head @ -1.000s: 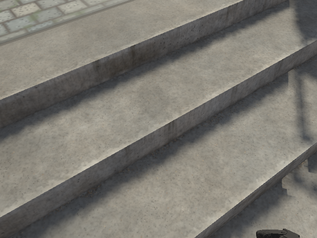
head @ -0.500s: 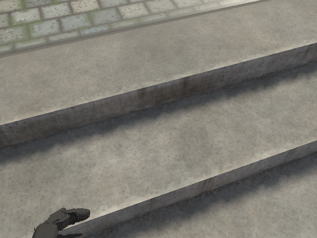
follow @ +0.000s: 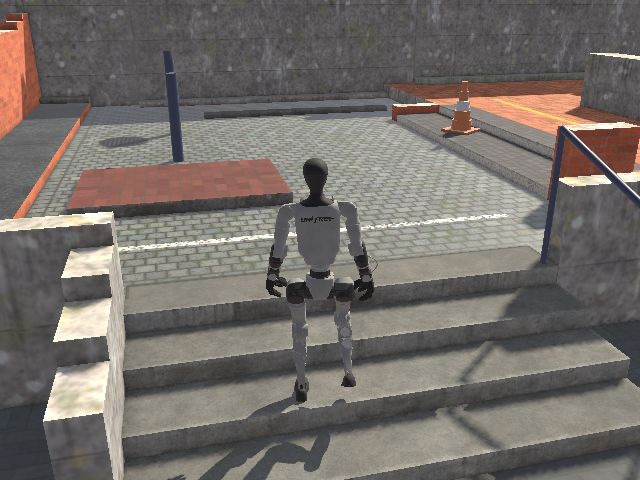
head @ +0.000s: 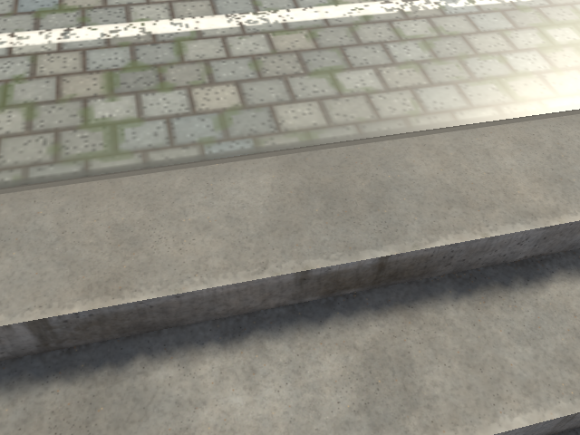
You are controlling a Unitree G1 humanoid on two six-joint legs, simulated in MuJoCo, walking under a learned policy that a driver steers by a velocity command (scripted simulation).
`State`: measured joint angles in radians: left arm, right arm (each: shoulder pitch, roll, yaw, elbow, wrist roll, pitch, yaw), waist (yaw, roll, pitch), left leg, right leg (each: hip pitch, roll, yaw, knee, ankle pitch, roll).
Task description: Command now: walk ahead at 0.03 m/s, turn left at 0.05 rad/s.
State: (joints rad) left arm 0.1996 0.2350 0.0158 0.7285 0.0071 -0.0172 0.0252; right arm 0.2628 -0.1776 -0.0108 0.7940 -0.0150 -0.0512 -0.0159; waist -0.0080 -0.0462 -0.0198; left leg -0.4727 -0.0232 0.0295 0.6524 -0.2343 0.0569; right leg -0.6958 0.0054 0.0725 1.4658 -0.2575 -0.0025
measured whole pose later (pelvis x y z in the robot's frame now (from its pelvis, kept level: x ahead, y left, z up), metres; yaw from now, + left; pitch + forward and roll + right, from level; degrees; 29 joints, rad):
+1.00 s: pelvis +0.23 -0.03 +0.01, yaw -4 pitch +3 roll +1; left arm 0.16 0.16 -0.02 0.82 -0.04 -0.05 -0.03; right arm 0.61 -0.11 0.02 1.12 -0.03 -0.04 -0.03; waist -0.05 -0.02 -0.04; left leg 0.04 0.00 0.10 0.29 -0.39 0.01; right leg -1.21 -0.03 0.05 1.93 -0.38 -0.04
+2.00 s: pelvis +0.66 -0.06 +0.21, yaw -37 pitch +1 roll +0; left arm 0.19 0.31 0.06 0.62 -0.02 0.07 0.03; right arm 0.13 -0.19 -0.01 0.52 -0.02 -0.02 -0.06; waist -0.01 -0.02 0.02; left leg -0.67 0.05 0.07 1.02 -0.36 0.03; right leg -0.53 0.12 0.14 1.41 -0.39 0.07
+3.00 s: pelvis +0.87 -0.20 +0.21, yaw -41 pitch +2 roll +1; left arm 0.42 0.19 0.02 0.92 -0.02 -0.07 -0.02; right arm 0.11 -0.20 -0.02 0.73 -0.01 -0.09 0.03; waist -0.01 -0.01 -0.02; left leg -0.62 0.01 0.16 1.01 -0.43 0.09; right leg -0.34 0.04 0.16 1.34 -0.22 -0.09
